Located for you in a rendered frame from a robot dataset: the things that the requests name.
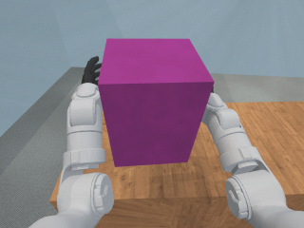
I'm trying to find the left robot upper arm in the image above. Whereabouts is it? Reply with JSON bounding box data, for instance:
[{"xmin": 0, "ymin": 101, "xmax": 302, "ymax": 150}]
[{"xmin": 29, "ymin": 172, "xmax": 114, "ymax": 228}]

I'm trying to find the pedestal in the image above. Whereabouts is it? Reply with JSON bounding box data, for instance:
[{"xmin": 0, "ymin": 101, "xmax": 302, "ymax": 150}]
[{"xmin": 49, "ymin": 101, "xmax": 304, "ymax": 228}]

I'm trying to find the right robot forearm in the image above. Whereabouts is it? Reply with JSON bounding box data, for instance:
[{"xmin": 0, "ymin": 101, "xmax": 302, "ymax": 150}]
[{"xmin": 201, "ymin": 92, "xmax": 287, "ymax": 204}]

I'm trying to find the robot left hand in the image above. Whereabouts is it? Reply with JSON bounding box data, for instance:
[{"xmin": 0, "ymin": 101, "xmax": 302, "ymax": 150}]
[{"xmin": 81, "ymin": 56, "xmax": 102, "ymax": 86}]

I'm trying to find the right robot upper arm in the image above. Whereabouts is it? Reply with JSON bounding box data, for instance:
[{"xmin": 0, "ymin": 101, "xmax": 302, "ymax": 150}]
[{"xmin": 225, "ymin": 169, "xmax": 304, "ymax": 228}]

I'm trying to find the left robot forearm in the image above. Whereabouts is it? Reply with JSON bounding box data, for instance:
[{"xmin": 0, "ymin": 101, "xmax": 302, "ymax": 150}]
[{"xmin": 57, "ymin": 83, "xmax": 105, "ymax": 211}]

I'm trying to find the carton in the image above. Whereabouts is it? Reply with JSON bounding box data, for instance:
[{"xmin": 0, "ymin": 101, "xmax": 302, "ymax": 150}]
[{"xmin": 98, "ymin": 38, "xmax": 214, "ymax": 167}]

